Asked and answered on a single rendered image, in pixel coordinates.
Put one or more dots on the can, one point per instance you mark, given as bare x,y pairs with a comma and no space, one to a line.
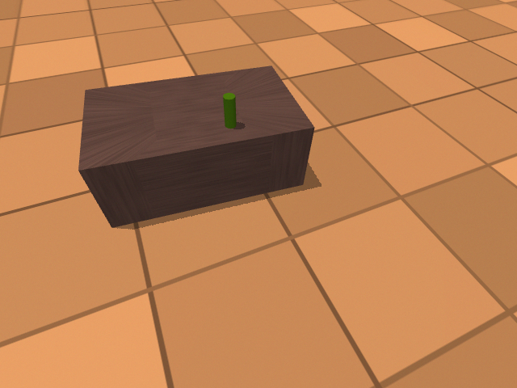
230,110

